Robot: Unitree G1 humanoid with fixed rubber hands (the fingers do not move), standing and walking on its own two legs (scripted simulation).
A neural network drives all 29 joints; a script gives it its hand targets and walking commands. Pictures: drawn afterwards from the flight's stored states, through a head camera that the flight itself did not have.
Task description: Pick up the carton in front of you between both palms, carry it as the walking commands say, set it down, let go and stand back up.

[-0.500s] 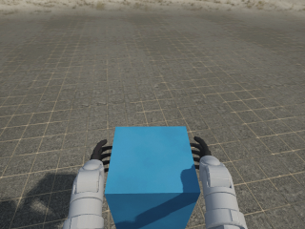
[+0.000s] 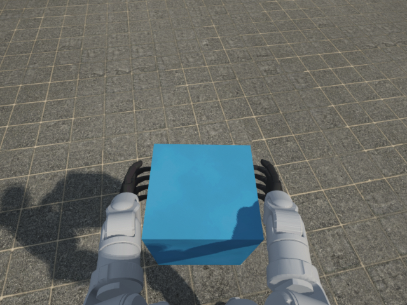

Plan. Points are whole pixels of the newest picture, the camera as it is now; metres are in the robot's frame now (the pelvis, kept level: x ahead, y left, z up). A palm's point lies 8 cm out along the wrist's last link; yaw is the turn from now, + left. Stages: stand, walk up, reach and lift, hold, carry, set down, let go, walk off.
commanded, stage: set down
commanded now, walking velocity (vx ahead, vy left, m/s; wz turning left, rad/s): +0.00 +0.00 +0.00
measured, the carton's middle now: (200, 209) +0.33 +0.00 -0.09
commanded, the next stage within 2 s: none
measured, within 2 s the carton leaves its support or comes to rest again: neither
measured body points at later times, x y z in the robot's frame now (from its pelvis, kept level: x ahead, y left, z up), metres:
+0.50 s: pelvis -0.05 +0.01 -0.13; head +0.17 +0.01 +0.27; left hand +0.39 +0.15 -0.20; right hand +0.38 -0.16 -0.19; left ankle +0.02 +0.11 -0.73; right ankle +0.03 -0.11 -0.73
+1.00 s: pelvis -0.07 +0.01 -0.26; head +0.22 +0.01 +0.08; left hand +0.44 +0.14 -0.36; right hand +0.41 -0.16 -0.36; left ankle +0.02 +0.11 -0.73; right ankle +0.03 -0.11 -0.73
